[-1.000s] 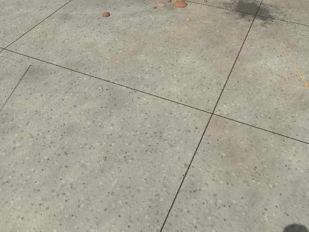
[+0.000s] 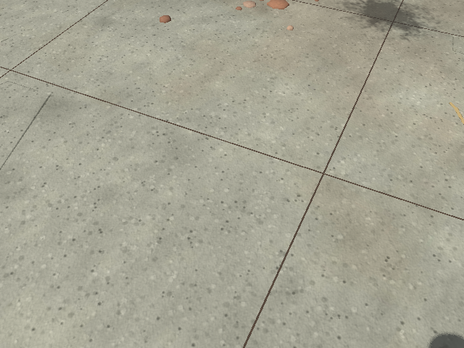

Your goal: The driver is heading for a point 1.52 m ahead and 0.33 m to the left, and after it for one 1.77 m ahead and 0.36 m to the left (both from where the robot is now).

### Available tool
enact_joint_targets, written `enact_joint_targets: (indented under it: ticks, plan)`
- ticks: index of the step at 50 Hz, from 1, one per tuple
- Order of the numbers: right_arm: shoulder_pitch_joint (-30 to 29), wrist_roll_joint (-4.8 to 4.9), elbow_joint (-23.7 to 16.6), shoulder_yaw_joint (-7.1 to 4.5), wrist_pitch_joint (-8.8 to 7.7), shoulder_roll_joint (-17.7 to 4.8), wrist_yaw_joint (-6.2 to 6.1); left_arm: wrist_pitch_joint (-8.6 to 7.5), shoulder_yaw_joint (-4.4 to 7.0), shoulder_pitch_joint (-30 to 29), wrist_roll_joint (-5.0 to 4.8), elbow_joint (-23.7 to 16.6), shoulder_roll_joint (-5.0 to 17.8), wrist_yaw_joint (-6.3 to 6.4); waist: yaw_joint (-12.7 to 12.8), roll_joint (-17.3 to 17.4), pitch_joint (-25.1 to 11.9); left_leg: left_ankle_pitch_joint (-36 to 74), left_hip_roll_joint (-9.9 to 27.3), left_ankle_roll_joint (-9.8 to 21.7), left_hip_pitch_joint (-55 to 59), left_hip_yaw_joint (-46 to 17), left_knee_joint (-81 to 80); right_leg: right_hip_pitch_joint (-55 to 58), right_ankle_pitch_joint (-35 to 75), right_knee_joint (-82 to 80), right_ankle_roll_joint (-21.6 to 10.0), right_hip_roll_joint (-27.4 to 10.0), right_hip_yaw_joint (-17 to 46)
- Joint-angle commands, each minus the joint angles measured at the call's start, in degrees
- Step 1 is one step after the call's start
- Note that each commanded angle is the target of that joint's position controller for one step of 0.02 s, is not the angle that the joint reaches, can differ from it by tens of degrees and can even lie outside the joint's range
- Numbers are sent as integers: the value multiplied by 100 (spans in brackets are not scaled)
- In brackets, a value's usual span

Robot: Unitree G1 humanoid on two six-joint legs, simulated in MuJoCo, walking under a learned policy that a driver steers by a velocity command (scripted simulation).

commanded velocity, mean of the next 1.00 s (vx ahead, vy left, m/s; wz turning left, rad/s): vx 0.55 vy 0.00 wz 0.00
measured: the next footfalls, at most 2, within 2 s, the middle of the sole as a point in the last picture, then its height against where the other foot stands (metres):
left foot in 0.54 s outside the picture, level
right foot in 1.02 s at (241, 319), level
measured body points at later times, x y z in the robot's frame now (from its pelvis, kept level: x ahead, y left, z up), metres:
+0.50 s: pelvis +0.06 +0.04 +0.00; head +0.06 +0.05 +0.45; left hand +0.03 +0.30 -0.15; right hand +0.16 -0.22 -0.12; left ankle +0.10 +0.17 -0.72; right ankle -0.03 -0.10 -0.74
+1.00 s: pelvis +0.38 +0.08 -0.03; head +0.42 +0.08 +0.42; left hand +0.63 +0.28 -0.12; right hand +0.25 -0.15 -0.16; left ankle +0.11 +0.17 -0.73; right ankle +0.56 +0.00 -0.73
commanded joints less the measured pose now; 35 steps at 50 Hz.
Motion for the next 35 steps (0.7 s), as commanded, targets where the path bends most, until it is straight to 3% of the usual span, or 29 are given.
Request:
enact_joint_targets:
  ticks: [1,11,12,13,14,15,16,17,18,20,22,23,24,26,27,28,29,30,31,32,33,35]
  plan:
    - [87,0,-133,-82,-42,-569,-24,-46,97,227,-5,-63,563,13,11,-52,29,673,123,150,368,-138,-302,-560,842,-626,-66,-336,320]
    - [281,7,-77,-61,-51,-497,-37,-37,60,313,-16,218,494,3,38,-43,64,710,111,141,358,-117,-315,-549,892,-658,-81,-320,298]
    - [461,34,5,-57,-42,-436,-44,-15,91,511,-43,316,554,22,78,-153,-200,-435,-116,169,370,159,-71,-416,-506,-755,-182,-259,288]
    - [454,98,-23,-97,-53,-505,-39,3,184,593,-118,301,824,38,154,-392,-1,-1828,-317,215,-99,377,364,-511,-2321,-934,-424,-431,647]
    - [68,107,-226,-117,-124,-581,-6,-28,258,871,-175,294,1047,39,373,-657,387,-2336,-318,246,-998,401,953,-493,-3666,-1420,-778,-994,1486]
    - [-407,184,-531,-54,-262,-378,73,-129,364,894,-220,258,1358,38,483,-1280,779,-1550,-149,284,-1720,454,1896,-422,-4052,-2121,-1241,-1918,2718]
    - [-740,217,-723,-72,-391,-471,139,-250,358,772,-160,174,1277,36,517,-1110,1067,-1413,253,346,-2467,18,2633,-270,-3398,-2383,-1481,-2360,3305]
    - [-685,229,-759,-121,-505,-553,192,-366,297,616,-111,102,1019,20,361,-748,1046,-1209,460,399,-3072,-164,3077,188,-2690,-2254,-1410,-2367,3167]
    - [-513,212,-738,-134,-602,-512,237,-437,264,494,-124,19,865,-14,254,-557,795,-980,595,438,-3298,-219,3169,535,-2177,-2074,-1254,-2211,2802]
    - [-452,200,-769,-148,-744,-491,293,-459,277,419,-224,-91,879,-45,241,-555,439,-618,630,376,-2770,-23,2198,556,-1511,-2010,-938,-1827,1950]
    - [-501,192,-805,-113,-790,-333,322,-437,312,403,-214,-152,1042,-47,223,-781,308,-464,341,230,-1604,398,1365,-118,-1205,-1962,-829,-1429,1287]
    - [-430,-279,-955,-123,-523,-311,534,-391,362,526,256,27,1162,-114,131,-953,196,-884,57,235,-964,772,960,-443,-1574,-1971,-935,-1229,1038]
    - [-223,-262,-960,-162,-391,-319,580,-374,389,467,271,17,1131,-141,37,-954,317,-643,-48,225,-351,1025,794,-903,-1735,-1847,-988,-1249,955]
    - [796,-164,-725,-244,-337,-419,514,-379,415,158,143,-64,1164,-167,-468,-483,296,-343,-239,274,1133,1235,392,-1830,-1622,-1081,-970,-1140,748]
    - [1916,-178,-411,-357,-434,-669,432,-426,368,-6,194,-108,1035,-188,-1016,206,-97,-732,-103,329,2312,870,200,-2342,-742,523,-895,-777,360]
    - [3054,-351,-229,-454,-539,-1254,335,-493,194,-491,285,-404,377,-203,-1464,1801,-511,-3004,1453,488,2793,-1388,-733,-3228,-908,3328,-633,-195,-239]
    - [2621,-359,-275,-332,-557,-1212,329,-571,149,-483,128,-729,62,-268,-883,2161,-271,-4656,2176,857,2342,-4409,-2275,-4474,-1005,4591,-676,436,579]
    - [1641,-289,-539,-330,-544,-1199,327,-569,169,-557,117,-808,315,-332,-335,1164,221,-4650,2392,1043,1867,-4111,-2162,-4896,-211,5122,-746,-267,726]
    - [1140,-215,-754,-274,-595,-919,370,-573,215,-621,159,-775,611,-416,-185,351,181,-3694,2097,1014,1490,-3231,-1908,-4643,494,4970,-682,-635,517]
    - [1022,-170,-781,-233,-642,-808,396,-546,227,-438,211,-670,608,-469,3,171,53,-2973,1744,952,1184,-2439,-1936,-4180,735,4650,-549,-840,416]
    - [1002,-148,-777,-177,-688,-659,376,-470,226,-380,299,-642,586,-507,105,263,28,-2572,1481,889,945,-1972,-2065,-3891,791,4485,-409,-941,291]
    - [1334,-149,-620,-109,-771,-461,335,-305,178,-579,282,-732,460,-591,112,390,278,-1934,1219,933,768,-1417,-2260,-3973,1058,4453,-218,-989,70]
Keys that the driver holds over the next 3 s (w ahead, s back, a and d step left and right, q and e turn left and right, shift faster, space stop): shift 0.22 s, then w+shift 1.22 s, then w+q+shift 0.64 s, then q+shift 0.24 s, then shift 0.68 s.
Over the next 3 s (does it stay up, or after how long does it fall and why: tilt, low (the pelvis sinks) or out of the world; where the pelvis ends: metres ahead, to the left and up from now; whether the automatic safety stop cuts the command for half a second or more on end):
stays up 1.81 0.26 -0.01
